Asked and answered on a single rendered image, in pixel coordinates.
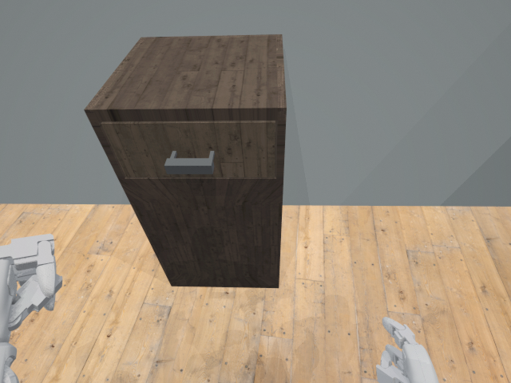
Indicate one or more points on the handle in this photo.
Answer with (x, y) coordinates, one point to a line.
(175, 165)

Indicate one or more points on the drawer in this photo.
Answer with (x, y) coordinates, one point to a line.
(243, 148)

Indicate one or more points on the cabinet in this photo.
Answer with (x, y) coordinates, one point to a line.
(205, 231)

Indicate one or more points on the left robot hand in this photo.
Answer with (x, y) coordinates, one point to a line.
(30, 261)

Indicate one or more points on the left robot forearm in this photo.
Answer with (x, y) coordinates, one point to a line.
(8, 354)

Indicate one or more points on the right robot hand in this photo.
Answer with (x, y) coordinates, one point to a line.
(413, 362)

